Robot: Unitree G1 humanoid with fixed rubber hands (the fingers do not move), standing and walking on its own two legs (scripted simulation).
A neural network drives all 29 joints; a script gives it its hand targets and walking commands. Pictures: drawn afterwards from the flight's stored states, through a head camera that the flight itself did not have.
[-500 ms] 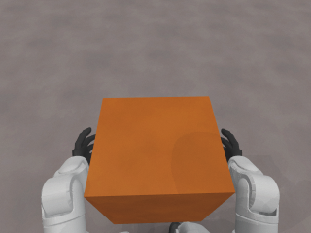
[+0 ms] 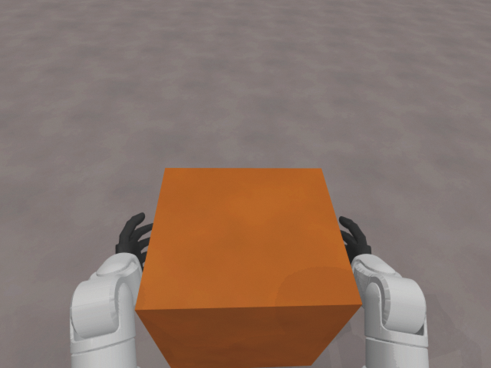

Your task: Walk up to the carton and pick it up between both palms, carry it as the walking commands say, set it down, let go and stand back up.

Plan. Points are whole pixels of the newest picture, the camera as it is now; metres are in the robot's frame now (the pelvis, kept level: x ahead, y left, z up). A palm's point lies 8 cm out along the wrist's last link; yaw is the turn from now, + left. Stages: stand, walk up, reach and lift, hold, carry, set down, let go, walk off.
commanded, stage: carry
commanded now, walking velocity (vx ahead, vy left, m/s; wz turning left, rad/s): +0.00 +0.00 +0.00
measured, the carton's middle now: (243, 274) +0.27 +0.01 +0.01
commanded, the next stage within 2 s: hold in 0.64 s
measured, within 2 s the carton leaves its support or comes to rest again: neither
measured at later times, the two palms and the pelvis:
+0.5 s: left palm (134, 276) +0.25 +0.18 +0.05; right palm (354, 278) +0.25 -0.16 +0.05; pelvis -0.01 +0.00 +0.00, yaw +0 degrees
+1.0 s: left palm (134, 276) +0.26 +0.18 +0.03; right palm (345, 287) +0.25 -0.16 +0.01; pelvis -0.02 +0.01 +0.00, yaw +0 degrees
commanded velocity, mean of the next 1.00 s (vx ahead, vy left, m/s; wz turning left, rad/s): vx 0.00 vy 0.00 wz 0.00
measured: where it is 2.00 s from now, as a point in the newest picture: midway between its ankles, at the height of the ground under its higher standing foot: outside the picture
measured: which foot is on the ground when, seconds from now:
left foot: down 0.00-1.00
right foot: down 0.00-1.00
